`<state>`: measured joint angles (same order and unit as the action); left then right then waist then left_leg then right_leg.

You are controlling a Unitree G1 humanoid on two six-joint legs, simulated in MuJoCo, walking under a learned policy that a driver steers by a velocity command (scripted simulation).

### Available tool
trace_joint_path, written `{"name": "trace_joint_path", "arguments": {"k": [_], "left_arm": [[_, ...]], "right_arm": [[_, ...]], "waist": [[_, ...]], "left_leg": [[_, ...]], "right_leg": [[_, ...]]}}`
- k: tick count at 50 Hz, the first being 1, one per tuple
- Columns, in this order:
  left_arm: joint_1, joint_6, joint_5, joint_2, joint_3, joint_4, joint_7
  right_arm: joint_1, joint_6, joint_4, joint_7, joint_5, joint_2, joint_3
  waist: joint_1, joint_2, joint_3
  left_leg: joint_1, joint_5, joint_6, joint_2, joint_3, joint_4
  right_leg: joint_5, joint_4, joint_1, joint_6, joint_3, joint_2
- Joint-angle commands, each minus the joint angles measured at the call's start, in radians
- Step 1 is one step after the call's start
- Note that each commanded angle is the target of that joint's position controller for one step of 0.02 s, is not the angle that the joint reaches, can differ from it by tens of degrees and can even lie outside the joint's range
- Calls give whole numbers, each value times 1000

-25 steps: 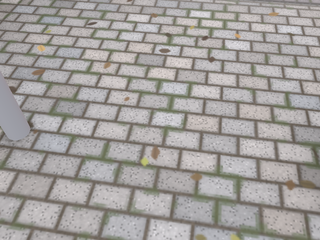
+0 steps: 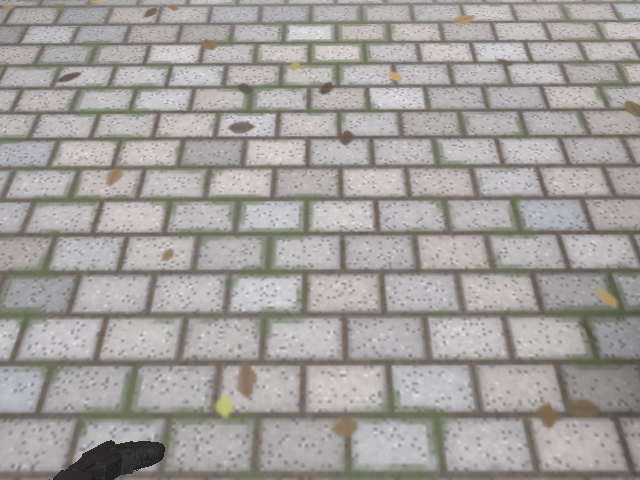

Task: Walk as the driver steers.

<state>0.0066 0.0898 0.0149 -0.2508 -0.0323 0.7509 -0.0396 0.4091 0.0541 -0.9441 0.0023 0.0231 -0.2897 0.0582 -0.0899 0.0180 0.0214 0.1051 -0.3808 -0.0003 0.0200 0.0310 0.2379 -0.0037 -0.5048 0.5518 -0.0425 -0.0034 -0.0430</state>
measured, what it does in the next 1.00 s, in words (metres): walks ahead: right foot, then left foot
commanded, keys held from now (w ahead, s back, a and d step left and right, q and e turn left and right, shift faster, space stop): w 0.98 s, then w+q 0.02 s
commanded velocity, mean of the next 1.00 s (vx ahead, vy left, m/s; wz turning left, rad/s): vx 0.50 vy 0.00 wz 0.00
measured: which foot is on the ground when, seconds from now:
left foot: down 0.00-0.04, up 0.06-0.56, down 0.58-1.00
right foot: up 0.00-0.00, down 0.02-0.60, up 0.62-1.00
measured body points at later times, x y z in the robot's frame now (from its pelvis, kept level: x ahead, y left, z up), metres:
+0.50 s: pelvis +0.27 -0.01 +0.01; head +0.30 -0.01 +0.46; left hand +0.26 +0.27 -0.12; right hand +0.48 -0.24 -0.08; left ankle +0.45 +0.13 -0.70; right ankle +0.16 -0.12 -0.73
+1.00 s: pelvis +0.55 +0.03 +0.02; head +0.58 +0.04 +0.46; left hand +0.75 +0.28 -0.09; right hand +0.55 -0.24 -0.12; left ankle +0.46 +0.12 -0.73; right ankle +0.75 -0.12 -0.68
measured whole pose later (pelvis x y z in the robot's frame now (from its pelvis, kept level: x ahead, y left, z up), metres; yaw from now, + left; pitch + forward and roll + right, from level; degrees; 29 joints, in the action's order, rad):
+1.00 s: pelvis +0.55 +0.03 +0.02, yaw +0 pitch +2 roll +2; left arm 0.05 0.08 0.01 -0.26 -0.04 0.83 -0.02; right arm 0.36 0.08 -0.94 0.00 0.01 -0.26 0.05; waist -0.08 0.04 0.01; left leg 0.02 -0.25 -0.05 0.07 0.05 0.19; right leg 0.09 -0.58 0.64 0.00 0.02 -0.10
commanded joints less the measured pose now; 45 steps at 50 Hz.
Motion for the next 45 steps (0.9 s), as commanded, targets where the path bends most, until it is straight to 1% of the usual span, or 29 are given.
{"name": "trace_joint_path", "arguments": {"k": [1,2,3,4,5,6,7,8,9,11,14,18,21,23,25,26,27,28,29,30,31,32,33,34,35,36,38,41,45], "left_arm": [[251,8,0,-195,-76,18,9],[422,2,-10,-275,-95,48,21],[437,1,-11,-313,-98,65,10],[402,5,0,-207,-71,52,8],[320,7,-1,-174,-58,40,11],[250,9,-10,-162,-52,28,11],[205,11,-18,-137,-46,23,10],[183,15,-29,-120,-41,23,10],[179,20,-27,-114,-40,28,8],[190,29,-19,-129,-44,45,11],[232,25,-18,-157,-50,72,26],[287,15,-8,-175,-51,102,38],[348,4,-1,-186,-54,137,41],[372,-8,2,-189,-56,156,43],[369,-20,5,-201,-62,165,47],[360,-25,5,-208,-65,166,49],[340,-31,5,-216,-67,162,51],[325,-37,2,-203,-61,159,52],[334,-38,-13,-164,-43,141,54],[450,-16,-17,-50,-10,123,44],[426,9,-5,-99,-18,141,38],[342,23,25,-173,-39,117,30],[278,29,28,-173,-37,101,32],[244,27,15,-164,-41,95,39],[253,15,5,-155,-45,100,43],[276,2,2,-135,-43,108,44],[278,-17,-4,-105,-39,107,48],[181,-19,-14,-102,-39,71,50],[50,-6,-10,-70,-27,36,36]], "right_arm": [[-44,-6,57,9,-8,-154,27],[-10,-6,83,11,-37,-96,2],[119,17,84,-1,-18,23,-29],[20,38,82,-5,8,-107,-2],[-80,51,116,-9,26,-147,11],[-122,56,122,-2,19,-135,8],[-135,52,122,1,1,-126,13],[-111,41,116,0,-2,-113,14],[-93,30,109,0,-3,-93,12],[-107,12,114,3,-8,-71,9],[-211,8,148,4,-21,-70,9],[-342,22,180,-8,-19,-42,-2],[-431,28,208,-22,-10,-39,-9],[-469,33,229,-34,-7,-47,-9],[-467,39,239,-44,-6,-65,-6],[-439,41,234,-47,-6,-79,-1],[-375,43,218,-46,-7,-99,9],[-234,42,174,-40,-10,-135,32],[-51,40,129,-31,-17,-198,55],[34,31,107,-27,-28,-293,77],[41,29,110,-31,-16,-209,52],[-37,31,119,-29,-13,-164,35],[-111,32,137,-28,-16,-138,28],[-170,34,143,-30,-25,-113,21],[-204,40,148,-33,-35,-82,11],[-215,44,145,-35,-37,-77,10],[-198,54,129,-34,-28,-91,14],[-150,52,101,-18,-25,-120,22],[-94,42,73,-3,-16,-131,21]], "waist": [[203,-89,-143],[241,60,-302],[155,315,-417],[200,179,-324],[187,132,-182],[155,44,-116],[126,31,-68],[93,58,-65],[78,64,-64],[67,50,-35],[88,26,10],[133,26,34],[167,24,55],[171,28,63],[151,41,54],[132,53,37],[91,66,-2],[19,53,-87],[-46,-9,-233],[1,-259,-356],[-25,-265,-402],[-15,-197,-247],[9,-124,-151],[38,-82,-80],[72,-97,-54],[91,-114,-52],[104,-104,-37],[87,-71,-3],[44,-74,24]], "left_leg": [[-129,811,-109,-202,-42,342],[-350,483,-74,-132,3,687],[-704,-183,-28,48,-69,982],[-814,-189,-44,-9,-165,1071],[-862,-89,-61,-58,-137,1063],[-822,5,-58,-109,-114,1019],[-785,62,-51,-139,-111,960],[-723,99,-47,-164,-120,934],[-694,113,-39,-170,-117,908],[-705,144,-19,-180,-105,850],[-791,288,12,-186,-100,696],[-752,478,18,-147,-57,451],[-746,494,11,-123,-43,354],[-768,446,-8,-116,-50,311],[-748,371,-35,-105,-50,280],[-700,332,-49,-91,-38,271],[-599,305,-67,-61,-11,258],[-406,314,-94,-28,21,240],[-102,342,-144,-132,-89,287],[260,150,-301,-368,-557,207],[291,18,-323,-405,-774,70],[175,-24,-275,-379,-640,53],[28,30,-245,-340,-509,33],[-109,110,-231,-304,-419,-2],[-196,188,-215,-267,-349,-32],[-245,229,-216,-251,-310,-61],[-283,319,-232,-240,-245,-97],[-255,413,-232,-233,-182,-121],[-242,413,-195,-190,-93,-134]], "right_leg": [[-60,2,-415,-71,-31,36],[-72,-30,-721,-138,218,-175],[-363,140,-966,-293,717,-354],[-485,215,-901,-245,717,-320],[-430,234,-766,-202,564,-288],[-308,256,-627,-187,460,-253],[-212,282,-521,-181,378,-218],[-161,308,-457,-176,328,-194],[-136,335,-422,-183,296,-182],[-89,376,-373,-199,234,-176],[-45,409,-385,-203,177,-170],[-18,412,-403,-164,83,-131],[-23,388,-474,-161,73,-154],[2,350,-551,-154,81,-189],[68,303,-611,-138,92,-219],[143,269,-629,-128,92,-224],[298,195,-632,-114,77,-211],[429,31,-599,-90,37,-162],[285,-235,-434,-57,-3,-108],[-204,-619,-14,22,-36,75],[-574,-762,121,16,112,90],[-522,-818,214,-1,120,30],[-426,-782,208,-10,87,-28],[-350,-716,172,-6,72,-65],[-296,-662,109,-5,79,-95],[-267,-637,61,2,79,-103],[-225,-580,55,21,68,-112],[-82,-420,138,50,62,-113],[115,-167,92,53,20,-74]]}}
Velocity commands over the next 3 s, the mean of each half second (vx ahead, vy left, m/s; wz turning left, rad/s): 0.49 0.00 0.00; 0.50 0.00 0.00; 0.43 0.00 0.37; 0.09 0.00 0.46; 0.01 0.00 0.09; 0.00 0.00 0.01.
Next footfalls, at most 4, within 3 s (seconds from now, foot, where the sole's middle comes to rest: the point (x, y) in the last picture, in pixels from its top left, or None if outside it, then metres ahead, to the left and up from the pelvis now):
0.02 right None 0.20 -0.12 -0.76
0.58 left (255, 469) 0.50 0.13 -0.76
1.12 right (350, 324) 0.81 -0.11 -0.76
1.60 left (232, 270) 1.00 0.17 -0.76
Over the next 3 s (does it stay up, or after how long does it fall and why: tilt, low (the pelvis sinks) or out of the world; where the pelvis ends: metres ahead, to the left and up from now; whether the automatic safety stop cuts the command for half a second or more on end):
stays up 1.00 0.04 0.01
